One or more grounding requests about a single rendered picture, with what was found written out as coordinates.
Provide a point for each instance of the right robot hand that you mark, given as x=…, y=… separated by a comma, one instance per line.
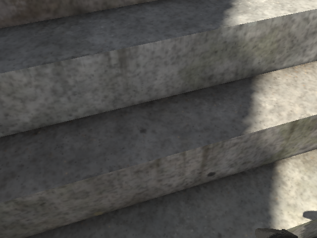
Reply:
x=273, y=233

